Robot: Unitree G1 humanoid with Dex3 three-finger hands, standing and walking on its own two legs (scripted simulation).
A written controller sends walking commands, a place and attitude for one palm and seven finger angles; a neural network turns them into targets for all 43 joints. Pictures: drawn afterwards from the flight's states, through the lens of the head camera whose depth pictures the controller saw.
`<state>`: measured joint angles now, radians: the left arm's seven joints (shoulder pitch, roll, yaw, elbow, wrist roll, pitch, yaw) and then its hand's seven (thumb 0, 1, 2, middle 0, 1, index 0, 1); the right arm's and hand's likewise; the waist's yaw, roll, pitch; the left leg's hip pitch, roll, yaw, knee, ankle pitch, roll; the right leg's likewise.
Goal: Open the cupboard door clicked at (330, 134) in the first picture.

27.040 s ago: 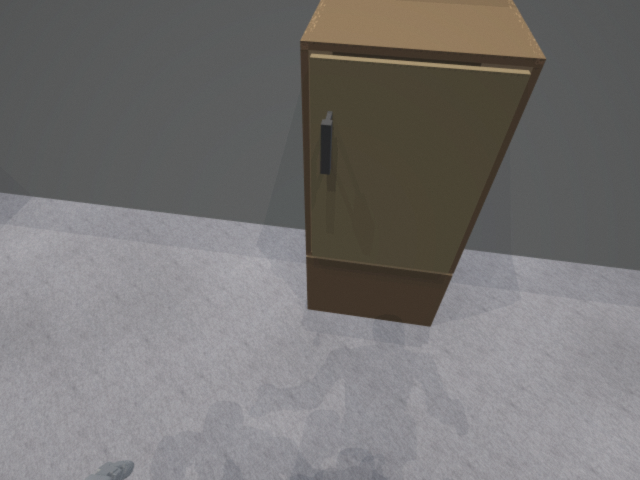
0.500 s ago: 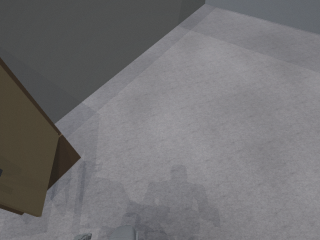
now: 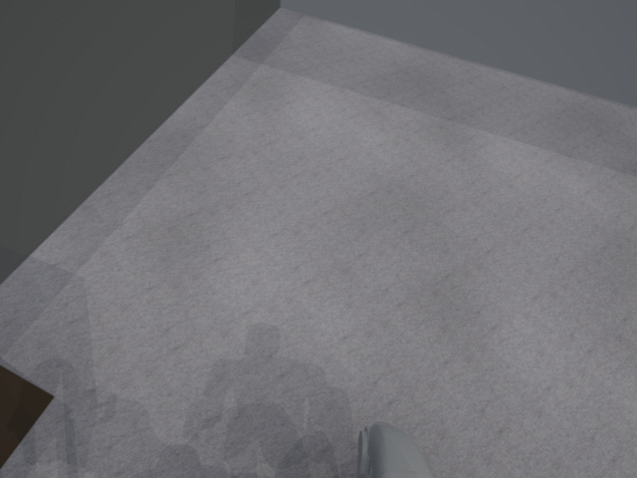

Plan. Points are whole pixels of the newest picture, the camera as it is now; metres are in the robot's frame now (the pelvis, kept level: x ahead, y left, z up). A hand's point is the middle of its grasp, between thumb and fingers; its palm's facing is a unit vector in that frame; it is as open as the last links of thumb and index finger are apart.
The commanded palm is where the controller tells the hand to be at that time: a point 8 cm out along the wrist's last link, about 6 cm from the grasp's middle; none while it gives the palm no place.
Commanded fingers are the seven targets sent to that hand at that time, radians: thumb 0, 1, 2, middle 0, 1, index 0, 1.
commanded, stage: walk to a spot facing it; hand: left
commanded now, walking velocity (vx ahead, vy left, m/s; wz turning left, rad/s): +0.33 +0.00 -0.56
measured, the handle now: out of the picture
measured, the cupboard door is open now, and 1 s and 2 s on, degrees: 43 43 43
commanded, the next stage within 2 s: turn to face it in 1.12 s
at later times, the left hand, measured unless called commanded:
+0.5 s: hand (251, 352) +0.31 +0.12 -0.17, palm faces -0.20 -0.95 -0.24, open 7.2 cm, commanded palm none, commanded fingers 0.00 0.90 0.90 -0.20 -0.30 -0.20 -0.30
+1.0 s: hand (300, 218) +0.62 +0.07 -0.18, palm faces -0.34 -0.93 -0.14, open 7.3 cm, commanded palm none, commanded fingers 0.00 0.90 0.90 -0.20 -0.30 -0.20 -0.30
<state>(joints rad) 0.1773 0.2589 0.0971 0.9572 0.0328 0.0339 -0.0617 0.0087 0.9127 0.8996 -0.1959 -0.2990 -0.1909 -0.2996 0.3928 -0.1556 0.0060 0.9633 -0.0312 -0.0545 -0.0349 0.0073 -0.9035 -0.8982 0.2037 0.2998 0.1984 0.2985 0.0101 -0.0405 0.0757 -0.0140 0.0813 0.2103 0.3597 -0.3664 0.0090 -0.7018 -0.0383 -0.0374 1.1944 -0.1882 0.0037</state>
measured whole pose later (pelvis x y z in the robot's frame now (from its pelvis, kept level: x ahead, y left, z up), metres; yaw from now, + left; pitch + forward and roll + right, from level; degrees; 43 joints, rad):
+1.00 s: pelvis +0.50 -0.08 +0.00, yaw -24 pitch -1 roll -1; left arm 0.22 0.19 0.08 1.01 0.03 0.00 -0.03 0.01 0.92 0.90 -0.20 -0.30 -0.19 -0.30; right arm 0.33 -0.18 -0.03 1.04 -0.02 -0.07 -0.03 0.00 -0.94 -0.90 0.20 0.30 0.20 0.30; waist 0.03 -0.04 0.06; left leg -0.11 0.03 0.23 0.40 -0.29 0.06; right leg -0.69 -0.09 0.00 1.21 -0.15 0.00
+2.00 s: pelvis +0.69 -0.22 -0.01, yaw -12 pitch +2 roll -1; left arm 0.14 0.26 0.08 0.94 0.01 0.05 0.01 0.01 0.91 0.90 -0.20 -0.30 -0.19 -0.30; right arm 0.20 -0.20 -0.04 0.95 -0.03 0.02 -0.01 0.01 -0.90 -0.90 0.20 0.30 0.20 0.30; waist 0.00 -0.01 0.08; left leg -0.32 0.02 0.02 0.53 -0.24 0.01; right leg -0.49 -0.08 0.00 1.06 -0.42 0.09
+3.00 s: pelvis +0.67 -0.29 -0.01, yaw +23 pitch +2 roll -1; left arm 0.09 0.24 0.06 0.88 0.01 0.05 0.01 0.01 0.91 0.90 -0.20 -0.30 -0.19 -0.30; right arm 0.21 -0.21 -0.05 0.94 -0.03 0.05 0.01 0.01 -0.90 -0.90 0.21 0.30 0.20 0.30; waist -0.03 0.01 0.09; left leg -0.32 -0.03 -0.09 0.50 -0.21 0.02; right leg -0.41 -0.04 0.01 0.83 -0.42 0.09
